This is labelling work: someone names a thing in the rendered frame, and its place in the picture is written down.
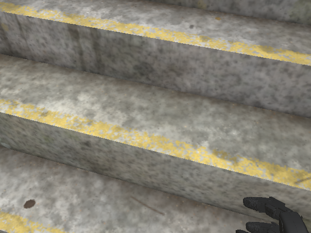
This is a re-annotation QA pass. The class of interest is robot right hand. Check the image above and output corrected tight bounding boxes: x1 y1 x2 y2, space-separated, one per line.
235 196 309 233

